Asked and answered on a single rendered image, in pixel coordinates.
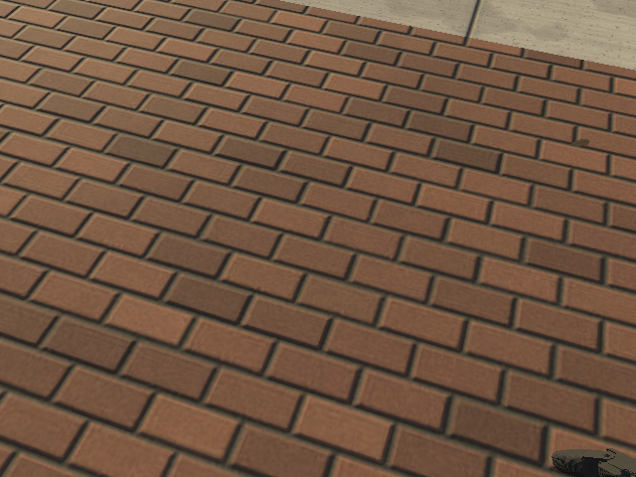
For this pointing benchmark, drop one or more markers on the robot right hand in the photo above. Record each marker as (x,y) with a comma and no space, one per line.
(594,463)

